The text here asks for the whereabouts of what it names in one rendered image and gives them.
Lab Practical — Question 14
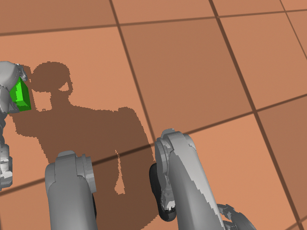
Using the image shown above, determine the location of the left robot arm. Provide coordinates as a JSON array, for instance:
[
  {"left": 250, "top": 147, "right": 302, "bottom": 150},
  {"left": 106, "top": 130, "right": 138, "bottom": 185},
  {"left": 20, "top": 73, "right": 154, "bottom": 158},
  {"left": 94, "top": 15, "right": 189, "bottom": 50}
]
[{"left": 0, "top": 86, "right": 12, "bottom": 191}]

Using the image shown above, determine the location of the right robot foot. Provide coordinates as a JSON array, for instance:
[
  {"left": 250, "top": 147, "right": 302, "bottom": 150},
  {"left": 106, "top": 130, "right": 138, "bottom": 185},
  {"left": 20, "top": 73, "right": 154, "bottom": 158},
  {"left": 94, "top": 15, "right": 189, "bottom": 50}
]
[{"left": 149, "top": 163, "right": 177, "bottom": 222}]

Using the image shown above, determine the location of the cube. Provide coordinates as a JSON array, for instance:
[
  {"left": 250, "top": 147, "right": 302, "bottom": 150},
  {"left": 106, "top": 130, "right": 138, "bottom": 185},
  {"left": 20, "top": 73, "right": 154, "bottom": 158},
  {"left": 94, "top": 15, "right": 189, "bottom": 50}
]
[{"left": 8, "top": 76, "right": 31, "bottom": 114}]

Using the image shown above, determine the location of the left robot hand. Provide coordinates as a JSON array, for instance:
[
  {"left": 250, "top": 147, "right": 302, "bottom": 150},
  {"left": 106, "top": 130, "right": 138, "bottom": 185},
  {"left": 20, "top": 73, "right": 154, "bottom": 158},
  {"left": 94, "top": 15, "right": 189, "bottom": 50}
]
[{"left": 0, "top": 61, "right": 28, "bottom": 114}]

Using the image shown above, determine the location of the right robot hand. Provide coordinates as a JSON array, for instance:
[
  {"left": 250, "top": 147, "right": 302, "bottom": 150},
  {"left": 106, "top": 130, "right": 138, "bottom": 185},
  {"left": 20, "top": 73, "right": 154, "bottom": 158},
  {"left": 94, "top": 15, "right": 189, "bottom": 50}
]
[{"left": 217, "top": 204, "right": 256, "bottom": 230}]

